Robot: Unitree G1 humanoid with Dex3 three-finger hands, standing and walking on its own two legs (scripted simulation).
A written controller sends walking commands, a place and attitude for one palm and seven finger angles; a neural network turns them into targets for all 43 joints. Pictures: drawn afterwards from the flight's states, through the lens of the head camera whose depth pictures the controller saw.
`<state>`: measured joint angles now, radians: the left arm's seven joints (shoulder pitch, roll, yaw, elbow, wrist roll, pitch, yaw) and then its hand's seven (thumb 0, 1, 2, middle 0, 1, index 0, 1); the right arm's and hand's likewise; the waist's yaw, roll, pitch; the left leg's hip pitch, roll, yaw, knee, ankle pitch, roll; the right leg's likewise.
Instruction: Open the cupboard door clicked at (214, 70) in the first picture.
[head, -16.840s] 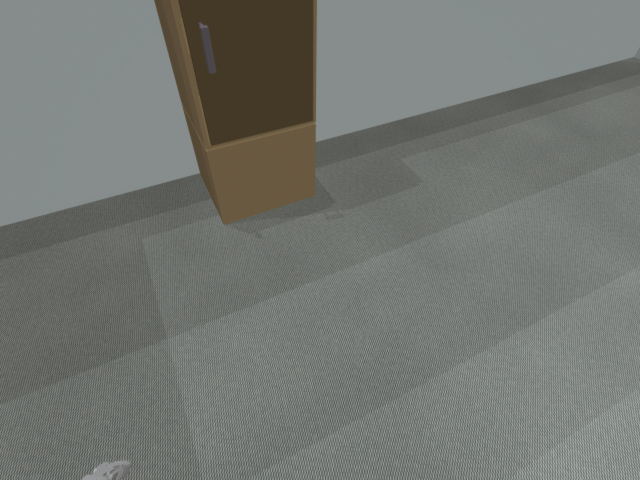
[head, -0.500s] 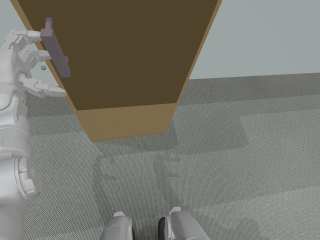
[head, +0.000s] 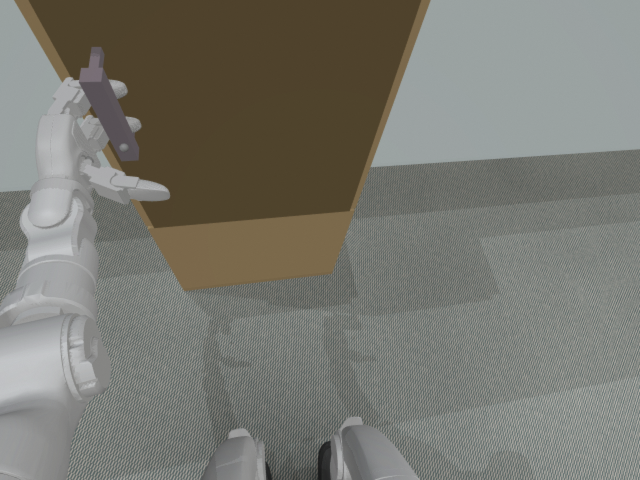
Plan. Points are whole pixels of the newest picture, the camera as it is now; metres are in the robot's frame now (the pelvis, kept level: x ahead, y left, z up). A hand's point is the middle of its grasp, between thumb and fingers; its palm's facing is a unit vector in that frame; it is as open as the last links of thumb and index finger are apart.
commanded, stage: slide the fingers in behind the handle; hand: left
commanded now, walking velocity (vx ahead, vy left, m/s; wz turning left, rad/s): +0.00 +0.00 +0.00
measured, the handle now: (114, 107) +0.56 +0.22 +0.07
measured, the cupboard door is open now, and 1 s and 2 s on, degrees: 0 0 26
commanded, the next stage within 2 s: close the thumb around the handle in 0.50 s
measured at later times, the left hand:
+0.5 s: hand (133, 139) +0.52 +0.19 +0.06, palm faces +0.08 -1.00 -0.02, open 13.9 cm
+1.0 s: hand (133, 141) +0.51 +0.19 +0.07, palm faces +0.08 -1.00 -0.02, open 9.6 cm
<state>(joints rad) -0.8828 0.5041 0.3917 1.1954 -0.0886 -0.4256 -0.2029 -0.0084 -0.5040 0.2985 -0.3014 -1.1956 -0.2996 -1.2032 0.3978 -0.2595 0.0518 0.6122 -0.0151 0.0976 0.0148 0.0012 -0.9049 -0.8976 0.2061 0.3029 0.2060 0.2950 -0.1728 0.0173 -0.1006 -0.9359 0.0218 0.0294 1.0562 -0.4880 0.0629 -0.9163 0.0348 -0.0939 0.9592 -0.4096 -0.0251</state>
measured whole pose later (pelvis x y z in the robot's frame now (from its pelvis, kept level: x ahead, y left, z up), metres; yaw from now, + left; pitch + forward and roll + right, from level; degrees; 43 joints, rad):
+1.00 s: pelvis +0.01 +0.00 +0.00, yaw +0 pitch +22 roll -4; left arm -0.88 0.49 0.38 1.18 -0.08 -0.44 -0.17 0.00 0.15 0.58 -0.35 -1.27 -0.34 -1.27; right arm 0.39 -0.26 0.04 0.61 -0.02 0.08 0.02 0.00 -0.91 -0.90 0.21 0.30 0.21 0.29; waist -0.17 0.02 -0.11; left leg -0.94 0.02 0.03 1.06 -0.50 0.06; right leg -0.93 0.04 -0.09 0.97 -0.42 -0.03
